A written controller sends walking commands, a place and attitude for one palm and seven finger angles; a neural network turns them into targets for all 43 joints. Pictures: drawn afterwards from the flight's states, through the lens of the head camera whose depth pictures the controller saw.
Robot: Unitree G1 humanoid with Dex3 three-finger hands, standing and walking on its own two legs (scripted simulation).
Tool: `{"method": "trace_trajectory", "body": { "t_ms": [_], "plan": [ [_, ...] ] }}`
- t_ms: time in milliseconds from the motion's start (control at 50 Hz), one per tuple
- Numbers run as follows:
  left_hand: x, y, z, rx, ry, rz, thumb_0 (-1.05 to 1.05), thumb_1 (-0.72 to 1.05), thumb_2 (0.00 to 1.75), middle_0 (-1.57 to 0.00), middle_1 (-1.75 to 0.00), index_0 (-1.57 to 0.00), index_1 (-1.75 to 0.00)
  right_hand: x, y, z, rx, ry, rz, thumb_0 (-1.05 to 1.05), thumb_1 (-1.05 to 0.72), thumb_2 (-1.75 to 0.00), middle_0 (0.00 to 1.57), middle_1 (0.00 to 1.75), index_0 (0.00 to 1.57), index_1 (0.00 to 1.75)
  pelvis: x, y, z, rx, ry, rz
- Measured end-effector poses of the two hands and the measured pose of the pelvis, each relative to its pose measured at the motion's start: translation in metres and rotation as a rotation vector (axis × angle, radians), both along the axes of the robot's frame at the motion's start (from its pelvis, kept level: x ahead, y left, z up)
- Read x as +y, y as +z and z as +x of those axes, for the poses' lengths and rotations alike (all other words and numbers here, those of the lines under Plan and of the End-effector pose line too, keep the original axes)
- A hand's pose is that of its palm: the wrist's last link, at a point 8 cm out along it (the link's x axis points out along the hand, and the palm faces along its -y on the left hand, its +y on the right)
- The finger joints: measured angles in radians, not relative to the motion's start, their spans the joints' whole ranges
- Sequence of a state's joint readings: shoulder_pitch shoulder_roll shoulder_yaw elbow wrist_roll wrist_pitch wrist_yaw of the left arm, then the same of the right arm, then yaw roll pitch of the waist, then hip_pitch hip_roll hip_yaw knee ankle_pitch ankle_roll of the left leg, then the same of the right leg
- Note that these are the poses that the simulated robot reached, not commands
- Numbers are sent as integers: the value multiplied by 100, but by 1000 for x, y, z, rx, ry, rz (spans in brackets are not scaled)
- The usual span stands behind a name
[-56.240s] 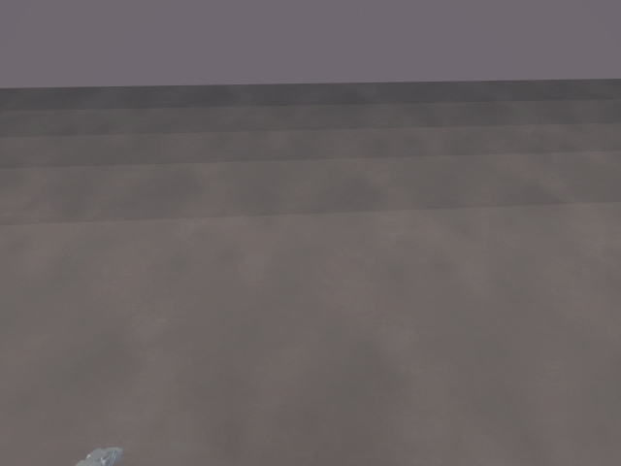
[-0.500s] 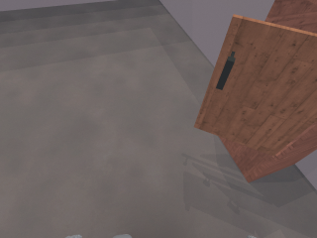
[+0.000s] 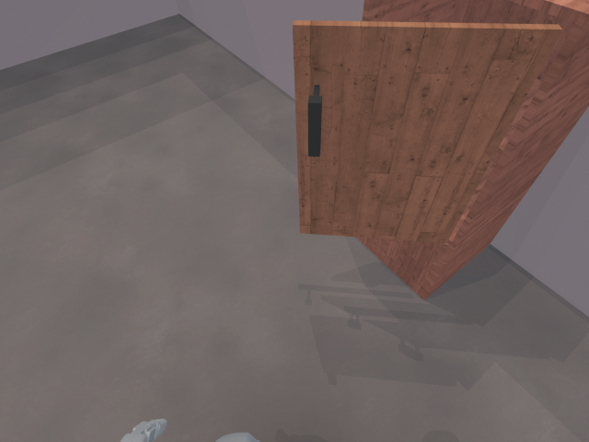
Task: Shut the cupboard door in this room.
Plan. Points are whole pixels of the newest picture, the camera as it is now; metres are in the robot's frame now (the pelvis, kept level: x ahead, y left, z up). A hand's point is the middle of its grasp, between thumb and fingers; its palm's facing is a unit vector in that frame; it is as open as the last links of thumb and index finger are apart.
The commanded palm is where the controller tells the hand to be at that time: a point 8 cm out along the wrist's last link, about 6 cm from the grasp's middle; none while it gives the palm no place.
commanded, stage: take the last steps up to it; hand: left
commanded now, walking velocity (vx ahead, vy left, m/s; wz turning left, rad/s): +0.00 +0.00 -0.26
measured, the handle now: (315, 121) +0.67 -0.02 +0.04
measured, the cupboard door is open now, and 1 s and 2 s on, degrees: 47 47 47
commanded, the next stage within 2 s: come to a stop and stand still in 0.76 s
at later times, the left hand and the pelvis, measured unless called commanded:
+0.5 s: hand (190, 429) +0.16 +0.18 -0.16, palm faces -0.17 -0.98 -0.14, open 7.4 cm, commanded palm none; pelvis +0.07 +0.00 +0.02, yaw -9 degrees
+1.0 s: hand (270, 359) +0.28 +0.06 -0.18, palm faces -0.12 -0.98 -0.17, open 7.2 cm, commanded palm none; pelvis +0.21 -0.10 +0.00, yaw -9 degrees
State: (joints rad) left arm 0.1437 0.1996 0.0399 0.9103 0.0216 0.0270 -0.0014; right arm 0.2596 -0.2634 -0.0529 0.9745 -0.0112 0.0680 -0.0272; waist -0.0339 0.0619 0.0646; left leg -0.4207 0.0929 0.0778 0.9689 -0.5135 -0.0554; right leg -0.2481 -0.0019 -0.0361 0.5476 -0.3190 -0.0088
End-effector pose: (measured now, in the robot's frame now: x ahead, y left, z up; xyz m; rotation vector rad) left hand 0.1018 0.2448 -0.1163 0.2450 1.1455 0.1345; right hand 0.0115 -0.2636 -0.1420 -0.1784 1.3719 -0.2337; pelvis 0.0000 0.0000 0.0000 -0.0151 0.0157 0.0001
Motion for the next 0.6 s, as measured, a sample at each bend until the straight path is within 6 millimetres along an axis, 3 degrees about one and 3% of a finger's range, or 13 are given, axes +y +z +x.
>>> {"method": "trace_trajectory", "body": {
  "t_ms": [120,220,300,460,600],
  "plan": [
    [-8,-6,-9,58,-12,-32,0,90,90,-20,-30,-21,-30,8,12,12,-44,-18,2,0,-91,-90,20,30,20,30,3,6,6,4,-30,6],
    [2,-27,-12,93,2,-84,0,90,90,-20,-30,-21,-30,24,17,26,-99,-5,-28,0,-91,-90,20,30,20,30,15,-2,18,4,-55,-14],
    [8,-33,-4,150,-32,-104,0,90,90,-20,-30,-20,-30,35,27,19,-110,-31,-48,0,-91,-90,20,30,20,30,19,2,28,4,-88,-18],
    [-4,-17,48,134,-95,-113,0,91,90,-20,-30,-20,-30,37,44,-19,28,-134,-39,0,-90,-90,20,30,20,30,6,19,59,12,-143,-32],
    [-53,-17,120,122,-203,-97,0,91,90,-20,-30,-20,-30,19,36,-41,151,-252,4,0,-90,-90,20,30,20,30,-28,13,93,19,-184,-16]
  ]
}}
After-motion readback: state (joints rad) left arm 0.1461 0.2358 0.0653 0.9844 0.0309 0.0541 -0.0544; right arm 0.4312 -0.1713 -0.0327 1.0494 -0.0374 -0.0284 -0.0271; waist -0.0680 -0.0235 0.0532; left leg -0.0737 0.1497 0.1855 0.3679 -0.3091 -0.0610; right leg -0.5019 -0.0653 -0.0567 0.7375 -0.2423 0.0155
